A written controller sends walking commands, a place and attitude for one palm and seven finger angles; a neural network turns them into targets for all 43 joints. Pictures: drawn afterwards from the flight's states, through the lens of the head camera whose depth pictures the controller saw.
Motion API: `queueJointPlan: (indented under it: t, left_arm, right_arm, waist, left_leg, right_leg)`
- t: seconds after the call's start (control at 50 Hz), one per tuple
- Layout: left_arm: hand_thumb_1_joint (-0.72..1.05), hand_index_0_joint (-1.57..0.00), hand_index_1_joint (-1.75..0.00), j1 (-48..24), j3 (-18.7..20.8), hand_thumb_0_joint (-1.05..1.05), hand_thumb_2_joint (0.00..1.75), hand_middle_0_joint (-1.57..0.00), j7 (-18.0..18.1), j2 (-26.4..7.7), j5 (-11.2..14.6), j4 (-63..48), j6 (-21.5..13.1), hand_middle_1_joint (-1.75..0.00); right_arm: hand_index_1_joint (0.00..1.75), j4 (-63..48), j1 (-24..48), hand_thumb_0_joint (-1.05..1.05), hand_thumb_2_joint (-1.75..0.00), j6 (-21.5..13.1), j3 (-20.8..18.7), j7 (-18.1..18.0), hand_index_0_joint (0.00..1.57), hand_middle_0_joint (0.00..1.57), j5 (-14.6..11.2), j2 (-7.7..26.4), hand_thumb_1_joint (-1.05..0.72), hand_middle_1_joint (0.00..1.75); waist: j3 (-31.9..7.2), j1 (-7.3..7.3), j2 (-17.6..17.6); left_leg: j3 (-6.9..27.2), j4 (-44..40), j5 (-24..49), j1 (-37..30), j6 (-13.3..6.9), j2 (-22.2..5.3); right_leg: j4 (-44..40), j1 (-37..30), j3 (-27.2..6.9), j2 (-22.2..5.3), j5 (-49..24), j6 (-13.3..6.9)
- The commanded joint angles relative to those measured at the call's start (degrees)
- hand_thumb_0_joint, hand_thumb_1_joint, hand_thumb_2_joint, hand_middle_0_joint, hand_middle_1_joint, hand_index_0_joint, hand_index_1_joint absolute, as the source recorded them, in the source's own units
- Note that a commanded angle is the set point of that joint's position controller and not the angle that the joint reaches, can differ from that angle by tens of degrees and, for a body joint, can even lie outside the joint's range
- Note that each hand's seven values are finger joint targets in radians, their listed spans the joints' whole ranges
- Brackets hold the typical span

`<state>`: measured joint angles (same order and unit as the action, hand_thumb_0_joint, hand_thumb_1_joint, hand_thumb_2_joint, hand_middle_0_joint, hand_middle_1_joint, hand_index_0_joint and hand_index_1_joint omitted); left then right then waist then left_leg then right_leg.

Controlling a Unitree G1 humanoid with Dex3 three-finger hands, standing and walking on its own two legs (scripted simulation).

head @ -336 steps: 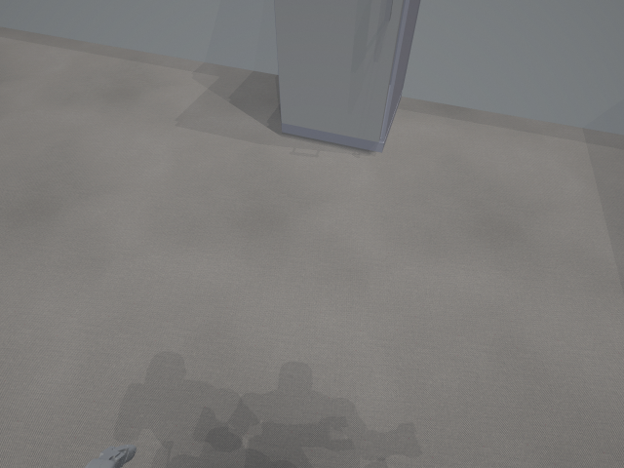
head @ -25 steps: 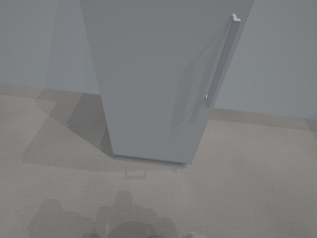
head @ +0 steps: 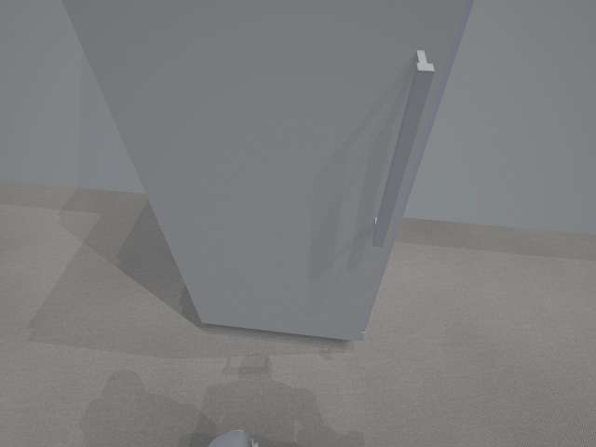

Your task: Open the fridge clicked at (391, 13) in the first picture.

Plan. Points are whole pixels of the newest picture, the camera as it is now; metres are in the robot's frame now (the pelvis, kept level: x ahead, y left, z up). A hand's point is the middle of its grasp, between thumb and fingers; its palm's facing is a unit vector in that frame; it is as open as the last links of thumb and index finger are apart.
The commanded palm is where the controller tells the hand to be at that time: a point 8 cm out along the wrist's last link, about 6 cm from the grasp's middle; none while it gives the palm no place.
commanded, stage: take the last steps up to it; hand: right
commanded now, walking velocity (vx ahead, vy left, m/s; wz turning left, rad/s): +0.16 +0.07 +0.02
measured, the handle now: (395, 166) +0.53 -0.13 +0.09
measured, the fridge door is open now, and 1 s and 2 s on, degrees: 0 0 0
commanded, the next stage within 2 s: come to a stop and stand still in 0.02 s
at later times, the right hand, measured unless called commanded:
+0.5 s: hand out of the picture +0.15 -0.17 -0.17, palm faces +0.06 +0.97 -0.23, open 7.3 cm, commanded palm none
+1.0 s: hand out of the picture +0.05 -0.21 -0.18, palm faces +0.01 +0.99 -0.17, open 7.4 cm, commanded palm none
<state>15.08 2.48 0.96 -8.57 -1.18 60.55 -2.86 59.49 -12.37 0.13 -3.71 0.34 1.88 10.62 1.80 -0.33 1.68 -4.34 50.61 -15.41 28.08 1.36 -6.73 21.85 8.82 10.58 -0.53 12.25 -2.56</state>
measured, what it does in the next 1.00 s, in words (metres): steps on the spot: left foot, then right foot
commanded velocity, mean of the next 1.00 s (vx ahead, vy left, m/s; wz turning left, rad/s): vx -0.05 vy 0.03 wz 0.00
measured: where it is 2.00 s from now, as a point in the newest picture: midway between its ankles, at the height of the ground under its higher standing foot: outside the picture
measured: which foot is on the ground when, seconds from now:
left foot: up 0.00-0.14, down 0.16-0.58, up 0.60-1.00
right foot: down 0.00-0.16, up 0.18-0.56, down 0.58-1.00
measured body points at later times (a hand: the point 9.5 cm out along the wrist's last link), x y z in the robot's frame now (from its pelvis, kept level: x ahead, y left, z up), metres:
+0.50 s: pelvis +0.07 +0.02 -0.01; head +0.12 +0.02 +0.44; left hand +0.13 +0.25 -0.16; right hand +0.15 -0.22 -0.16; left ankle +0.11 +0.13 -0.74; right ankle +0.07 -0.10 -0.71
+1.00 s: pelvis +0.04 -0.02 +0.01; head +0.07 -0.05 +0.45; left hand +0.07 +0.22 -0.14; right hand +0.06 -0.26 -0.17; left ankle -0.01 +0.15 -0.70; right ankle +0.09 -0.10 -0.74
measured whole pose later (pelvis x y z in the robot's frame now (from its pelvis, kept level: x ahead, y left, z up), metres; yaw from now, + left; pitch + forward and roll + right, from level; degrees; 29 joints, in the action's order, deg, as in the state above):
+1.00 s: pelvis +0.04 -0.02 +0.01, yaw +0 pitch +0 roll +2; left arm 13.2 2.0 2.1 -8.7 -1.0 60.7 0.3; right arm 62.6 -13.8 4.2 -3.0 -0.2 1.4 12.2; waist 2.7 0.9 1.9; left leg -0.5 43.8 -25.0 15.5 3.2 -2.9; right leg 20.5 13.4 4.9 -1.4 7.4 -2.9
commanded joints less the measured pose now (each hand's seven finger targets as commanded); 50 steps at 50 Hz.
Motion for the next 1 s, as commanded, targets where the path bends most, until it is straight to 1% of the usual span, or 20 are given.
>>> queueJointPlan:
  t: [0.0,0.06,0.1,0.12,0.14,0.16,0.2,0.24,0.38,0.46,0.5,0.52,0.54,0.56,0.58,0.6,0.66,0.8,0.94,0.98]
  left_arm:
    - [0.90,-0.20,-0.30,3.6,1.9,0.00,0.90,-0.20,0.1,-7.9,-0.5,-1.1,-0.2,-0.30]
    - [0.90,-0.20,-0.30,4.0,2.0,0.00,0.90,-0.20,0.1,-8.0,-0.7,-0.4,0.3,-0.30]
    - [0.90,-0.20,-0.30,4.0,1.5,0.00,0.90,-0.20,0.1,-7.0,-0.4,0.0,0.5,-0.30]
    - [0.90,-0.20,-0.30,4.7,0.9,0.00,0.90,-0.20,0.0,-4.9,0.1,0.3,0.3,-0.30]
    - [0.90,-0.20,-0.30,6.5,0.0,0.00,0.90,-0.20,-0.2,-1.5,0.5,-0.1,0.1,-0.30]
    - [0.90,-0.20,-0.30,6.0,-0.1,0.00,0.90,-0.20,0.3,-2.7,0.7,-0.4,1.3,-0.30]
    - [0.90,-0.20,-0.30,5.2,-0.3,0.00,0.90,-0.20,0.9,-2.3,1.1,1.0,2.1,-0.30]
    - [0.90,-0.20,-0.30,5.0,-0.3,0.00,0.90,-0.20,1.2,-1.5,1.4,1.9,3.1,-0.30]
    - [0.90,-0.20,-0.30,0.8,1.4,0.00,0.90,-0.20,0.4,-4.0,0.7,-1.8,5.6,-0.30]
    - [0.90,-0.20,-0.30,0.0,1.5,0.00,0.90,-0.20,0.1,-3.9,0.8,-3.7,5.3,-0.30]
    - [0.90,-0.20,-0.30,3.1,1.2,0.00,0.90,-0.20,0.1,-4.1,0.6,-3.1,4.6,-0.30]
    - [0.90,-0.20,-0.30,4.3,1.1,0.00,0.90,-0.20,0.0,-5.0,0.5,-2.8,4.0,-0.30]
    - [0.90,-0.20,-0.30,3.8,1.6,0.00,0.90,-0.20,0.0,-8.9,0.0,-3.7,3.2,-0.30]
    - [0.90,-0.20,-0.30,1.4,1.9,0.00,0.90,-0.20,0.1,-12.3,-0.1,-5.6,3.1,-0.30]
    - [0.90,-0.20,-0.30,-1.3,1.7,0.00,0.90,-0.20,0.8,-12.3,-0.3,-6.0,2.9,-0.30]
    - [0.90,-0.20,-0.30,-3.6,1.3,0.00,0.90,-0.20,1.3,-11.7,-0.5,-6.1,2.8,-0.30]
    - [0.90,-0.20,-0.30,-5.8,0.5,0.00,0.90,-0.20,1.7,-9.6,-0.1,-5.8,2.2,-0.30]
    - [0.90,-0.20,-0.30,1.3,1.5,0.00,0.90,-0.20,2.4,-10.4,0.1,-2.6,2.1,-0.30]
    - [0.90,-0.20,-0.30,1.2,1.9,0.00,0.90,-0.20,1.5,-10.9,-0.1,-1.0,2.8,-0.30]
    - [0.90,-0.20,-0.30,1.3,1.9,0.00,0.90,-0.20,1.2,-10.4,-0.2,-0.2,2.9,-0.30]
  right_arm:
    - [0.30,-2.8,-0.2,0.00,-0.90,-0.3,0.4,0.0,0.20,0.20,-0.2,0.4,-0.90,0.30]
    - [0.30,-3.5,0.6,0.00,-0.90,-1.0,0.4,0.0,0.20,0.20,-0.3,1.2,-0.90,0.30]
    - [0.30,-1.5,-4.1,0.00,-0.90,-1.9,0.2,-0.3,0.20,0.20,-0.2,2.1,-0.90,0.30]
    - [0.30,-0.1,-7.8,0.00,-0.90,-2.6,0.0,-0.8,0.20,0.20,-0.2,4.6,-0.90,0.30]
    - [0.30,1.0,-10.0,0.00,-0.90,-3.2,-0.3,-1.4,0.20,0.20,-0.3,8.5,-0.90,0.30]
    - [0.30,1.1,-10.3,0.00,-0.90,-3.4,-0.3,-1.6,0.20,0.20,-1.0,9.5,-0.90,0.30]
    - [0.30,0.0,-3.1,0.00,-0.90,-3.0,0.3,-2.4,0.20,0.20,-0.8,7.5,-0.90,0.30]
    - [0.30,-0.6,-0.8,0.00,-0.90,-2.1,0.4,-3.0,0.20,0.20,-0.7,7.7,-0.90,0.30]
    - [0.30,-3.7,1.8,0.00,-0.90,0.3,-1.6,-3.4,0.20,0.20,-0.2,9.5,-0.90,0.30]
    - [0.30,-4.8,3.0,0.00,-0.90,0.7,-1.8,-3.1,0.20,0.20,0.1,9.9,-0.90,0.30]
    - [0.30,-5.2,4.0,0.00,-0.90,1.1,-1.6,-3.0,0.20,0.20,-0.3,9.8,-0.90,0.30]
    - [0.30,-5.2,3.7,0.00,-0.90,1.4,-1.3,-2.8,0.20,0.20,-0.7,8.5,-0.90,0.30]
    - [0.30,-5.9,1.2,0.00,-0.90,1.8,-0.6,-2.5,0.20,0.20,-1.1,5.2,-0.90,0.30]
    - [0.30,-6.2,-0.2,0.00,-0.90,2.0,0.1,-2.5,0.20,0.20,-1.1,3.0,-0.90,0.30]
    - [0.30,-5.7,1.4,0.00,-0.90,2.7,0.0,-2.7,0.20,0.20,-0.8,4.5,-0.90,0.30]
    - [0.30,-4.6,1.3,0.00,-0.90,2.8,-0.4,-2.3,0.20,0.20,-0.7,5.1,-0.90,0.30]
    - [0.30,-1.4,-2.6,0.00,-0.90,2.2,-0.5,-1.0,0.20,0.20,-0.5,5.6,-0.90,0.30]
    - [0.30,-0.9,-2.4,0.00,-0.90,2.7,-0.3,-0.8,0.20,0.20,-0.5,5.1,-0.90,0.30]
    - [0.30,-0.1,-1.7,0.00,-0.90,2.6,1.0,-0.8,0.20,0.20,-0.7,2.6,-0.90,0.30]
    - [0.30,0.5,-2.4,0.00,-0.90,2.0,1.4,-1.1,0.20,0.20,-0.9,2.1,-0.90,0.30]
  waist:
    - [3.9,1.19,-6.8]
    - [3.0,1.11,-6.9]
    - [0.0,-1.11,-4.1]
    - [-3.0,-2.50,0.7]
    - [-5.6,-2.07,10.5]
    - [-6.8,-2.22,14.6]
    - [-5.1,-0.38,8.0]
    - [-6.0,0.07,3.5]
    - [-4.2,-0.90,6.9]
    - [-4.5,-0.19,9.3]
    - [-5.3,1.70,8.2]
    - [-5.3,2.42,4.4]
    - [-5.1,1.72,-9.6]
    - [-3.1,1.04,-18.4]
    - [-1.8,1.77,-16.5]
    - [-0.2,0.64,-13.0]
    - [-0.2,-0.63,-7.8]
    - [-2.9,2.10,-8.7]
    - [-2.2,2.69,-11.9]
    - [-2.4,2.34,-11.8]
  left_leg:
    - [0.3,-8.3,1.2,-2.0,0.1,0.2]
    - [-1.4,-15.2,0.6,-7.4,-0.3,2.0]
    - [-2.6,-24.8,6.6,-16.9,-0.8,3.6]
    - [3.3,-26.6,15.8,-25.2,-2.2,-1.2]
    - [14.0,-27.9,31.5,-32.8,-6.2,-11.8]
    - [17.1,-30.5,43.2,-29.2,-10.5,-16.0]
    - [13.4,-28.3,52.9,-25.0,-13.0,-14.8]
    - [9.3,-26.1,55.8,-25.1,-12.1,-13.1]
    - [7.4,-27.8,45.0,-20.9,-12.5,-13.2]
    - [6.8,-27.5,33.8,-17.9,-11.2,-11.5]
    - [5.7,-24.9,23.6,-14.3,-8.0,-9.1]
    - [4.4,-21.7,15.3,-10.9,-5.5,-6.5]
    - [1.0,-15.0,-0.8,-5.7,-1.9,-0.2]
    - [0.2,-7.1,-16.1,-5.6,0.5,4.0]
    - [5.2,-0.9,-17.5,-7.3,0.4,4.2]
    - [7.3,2.8,-14.2,-6.2,0.2,4.3]
    - [7.5,5.4,-7.0,-2.9,1.0,4.3]
    - [6.5,3.1,-7.5,-1.1,2.6,3.9]
    - [3.3,-8.3,-10.5,-7.9,1.3,3.9]
    - [2.5,-14.9,-9.8,-11.4,0.6,4.5]
  right_leg:
    - [-11.3,2.5,-11.7,-16.9,-2.0,-6.9]
    - [-6.3,1.9,-11.6,-16.8,-5.6,-5.9]
    - [2.0,2.3,-8.3,-12.8,-7.1,-2.4]
    - [9.8,6.7,-4.9,-9.1,-5.2,0.1]
    - [17.3,14.9,-1.3,-3.8,8.5,3.0]
    - [23.2,12.8,-4.2,-2.7,23.0,4.1]
    - [25.5,11.4,-9.3,-4.3,20.8,4.3]
    - [24.6,10.6,-9.3,-3.1,18.2,4.6]
    - [30.9,14.0,-9.5,-1.3,14.9,5.7]
    - [22.0,9.7,-8.4,-1.4,11.6,5.3]
    - [10.3,2.4,-7.0,-1.2,2.2,5.0]
    - [3.4,-2.6,-7.7,-2.4,-3.5,4.5]
    - [-2.9,-3.3,-18.9,-11.7,-9.1,1.7]
    - [-7.9,3.3,-28.2,-20.9,-13.1,-3.1]
    - [-10.8,8.6,-30.2,-21.4,-7.2,-5.0]
    - [-11.5,8.8,-28.7,-19.3,-2.0,-4.8]
    - [-10.1,2.8,-21.5,-15.4,-3.4,-4.1]
    - [-8.5,-7.3,-20.4,-17.0,-14.1,-5.0]
    - [-10.7,-2.1,-20.6,-15.3,1.4,-5.2]
    - [-10.1,-0.6,-21.1,-14.4,1.1,-4.9]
